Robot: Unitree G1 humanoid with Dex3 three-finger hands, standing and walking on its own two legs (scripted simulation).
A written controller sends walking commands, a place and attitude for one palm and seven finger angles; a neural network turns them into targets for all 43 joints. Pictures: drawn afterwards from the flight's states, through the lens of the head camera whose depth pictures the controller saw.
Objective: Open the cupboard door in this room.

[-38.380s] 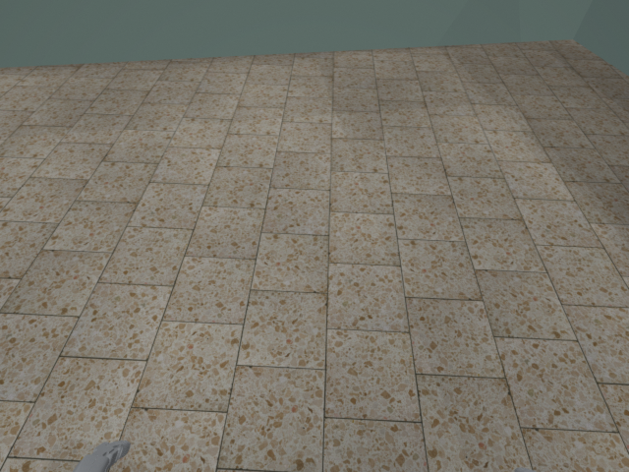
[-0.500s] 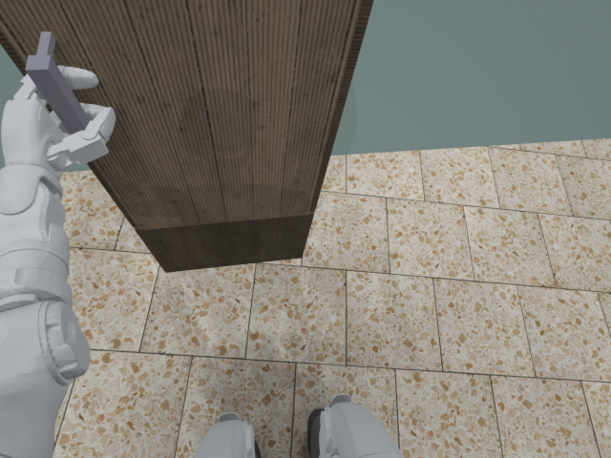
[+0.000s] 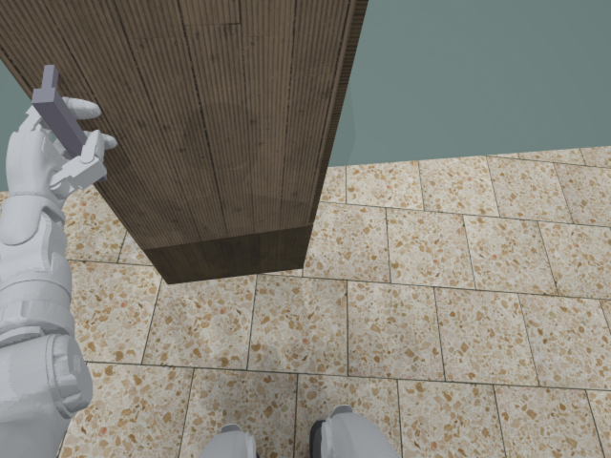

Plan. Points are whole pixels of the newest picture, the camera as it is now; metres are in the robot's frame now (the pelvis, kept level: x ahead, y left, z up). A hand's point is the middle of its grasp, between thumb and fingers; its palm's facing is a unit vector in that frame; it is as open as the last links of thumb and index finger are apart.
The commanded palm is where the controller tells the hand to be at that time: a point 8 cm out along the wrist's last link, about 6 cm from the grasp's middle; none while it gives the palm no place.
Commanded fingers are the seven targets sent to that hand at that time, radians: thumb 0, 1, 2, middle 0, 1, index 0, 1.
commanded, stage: pull the door open along its arc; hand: left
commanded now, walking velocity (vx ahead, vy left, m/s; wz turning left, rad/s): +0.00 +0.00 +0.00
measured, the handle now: (76, 128) +0.52 +0.27 +0.07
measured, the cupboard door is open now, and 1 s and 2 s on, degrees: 3 44 45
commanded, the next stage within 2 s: open thumb and fingers to let go in 0.66 s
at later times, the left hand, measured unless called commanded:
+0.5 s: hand (168, 282) +0.31 +0.13 +0.07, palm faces +0.36 -0.93 +0.08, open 6.1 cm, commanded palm +0.24 +0.19 +0.06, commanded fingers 0.00 0.90 0.90 -0.40 -1.35 -0.40 -1.35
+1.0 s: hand (224, 312) +0.28 +0.08 +0.06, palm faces +0.51 -0.86 -0.04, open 7.0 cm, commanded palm +0.23 +0.12 +0.06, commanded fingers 0.00 -0.01 0.51 -0.34 -1.25 -0.34 -1.25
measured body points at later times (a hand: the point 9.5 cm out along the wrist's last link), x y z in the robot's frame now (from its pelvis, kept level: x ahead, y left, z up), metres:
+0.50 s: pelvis +0.00 -0.01 +0.01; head +0.07 +0.00 +0.46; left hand +0.29 +0.18 +0.06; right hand +0.19 -0.22 -0.08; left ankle -0.03 +0.08 -0.68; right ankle +0.02 -0.12 -0.68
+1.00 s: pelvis +0.00 -0.06 +0.01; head +0.05 -0.08 +0.46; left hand +0.25 +0.12 +0.07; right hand +0.19 -0.27 -0.10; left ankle -0.03 +0.08 -0.68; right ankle +0.02 -0.12 -0.68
